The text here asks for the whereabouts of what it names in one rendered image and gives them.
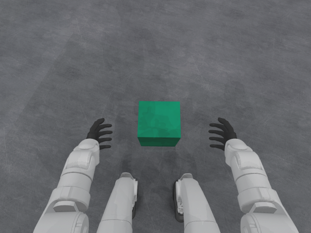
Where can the robot left hand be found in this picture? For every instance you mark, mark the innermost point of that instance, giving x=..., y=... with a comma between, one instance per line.
x=95, y=134

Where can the left robot foot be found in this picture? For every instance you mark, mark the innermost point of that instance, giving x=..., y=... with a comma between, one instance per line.
x=134, y=209

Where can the robot foot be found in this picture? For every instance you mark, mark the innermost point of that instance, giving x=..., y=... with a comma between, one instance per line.
x=178, y=216
x=134, y=209

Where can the right robot foot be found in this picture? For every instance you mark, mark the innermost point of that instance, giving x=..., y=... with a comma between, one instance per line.
x=178, y=216

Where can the robot right upper arm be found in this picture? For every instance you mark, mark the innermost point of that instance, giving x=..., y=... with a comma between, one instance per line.
x=266, y=223

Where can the robot right forearm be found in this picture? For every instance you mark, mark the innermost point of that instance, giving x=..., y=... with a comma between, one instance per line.
x=255, y=193

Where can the robot right hand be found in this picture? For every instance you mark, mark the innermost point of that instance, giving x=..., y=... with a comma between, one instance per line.
x=227, y=133

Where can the robot left upper arm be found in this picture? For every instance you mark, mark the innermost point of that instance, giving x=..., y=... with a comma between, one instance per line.
x=63, y=222

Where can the carton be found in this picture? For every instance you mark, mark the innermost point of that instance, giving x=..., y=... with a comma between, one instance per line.
x=159, y=123

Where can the robot left forearm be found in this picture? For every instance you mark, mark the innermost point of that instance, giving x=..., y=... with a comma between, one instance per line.
x=72, y=192

